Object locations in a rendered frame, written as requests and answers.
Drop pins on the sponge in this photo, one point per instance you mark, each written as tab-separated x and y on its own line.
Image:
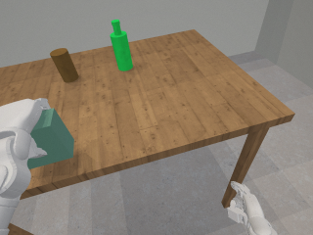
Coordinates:
51	135

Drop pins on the right robot hand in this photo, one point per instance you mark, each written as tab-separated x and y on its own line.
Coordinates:
241	211

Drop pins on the left robot forearm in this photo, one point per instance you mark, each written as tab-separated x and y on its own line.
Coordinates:
15	175

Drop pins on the table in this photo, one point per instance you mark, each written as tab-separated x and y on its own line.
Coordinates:
181	94

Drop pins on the right robot forearm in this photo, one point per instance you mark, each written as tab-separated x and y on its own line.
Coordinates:
258	225

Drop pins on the left robot hand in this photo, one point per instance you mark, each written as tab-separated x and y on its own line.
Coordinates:
24	114

